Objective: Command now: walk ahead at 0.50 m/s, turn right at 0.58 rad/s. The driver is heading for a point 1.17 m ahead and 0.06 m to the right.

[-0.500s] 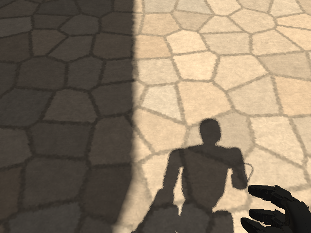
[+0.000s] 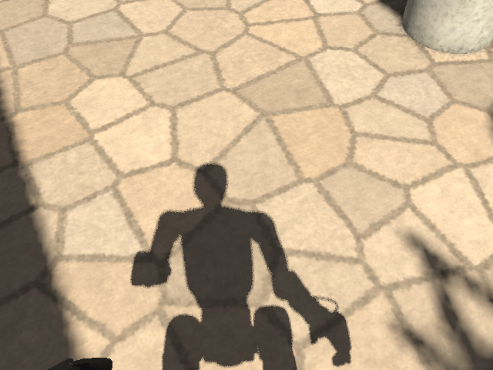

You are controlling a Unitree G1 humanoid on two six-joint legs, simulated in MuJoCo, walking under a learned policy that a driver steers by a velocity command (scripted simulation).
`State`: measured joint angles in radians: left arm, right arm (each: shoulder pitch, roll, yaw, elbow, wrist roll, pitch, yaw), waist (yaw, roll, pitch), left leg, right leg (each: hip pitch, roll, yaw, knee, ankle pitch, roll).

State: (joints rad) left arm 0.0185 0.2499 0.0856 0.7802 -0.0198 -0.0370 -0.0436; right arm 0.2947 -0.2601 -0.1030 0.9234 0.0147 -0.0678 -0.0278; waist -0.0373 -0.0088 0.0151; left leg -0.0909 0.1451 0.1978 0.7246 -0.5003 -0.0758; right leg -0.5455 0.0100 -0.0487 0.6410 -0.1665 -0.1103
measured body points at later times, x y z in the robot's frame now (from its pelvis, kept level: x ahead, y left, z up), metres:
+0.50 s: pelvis +0.29 -0.01 +0.01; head +0.32 -0.01 +0.46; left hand +0.37 +0.26 -0.12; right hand +0.47 -0.29 -0.06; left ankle +0.41 +0.06 -0.72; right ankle +0.11 -0.08 -0.69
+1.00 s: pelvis +0.53 -0.10 +0.01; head +0.57 -0.12 +0.46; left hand +0.83 +0.05 -0.05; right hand +0.45 -0.37 -0.12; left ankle +0.42 +0.06 -0.70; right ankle +0.61 -0.24 -0.72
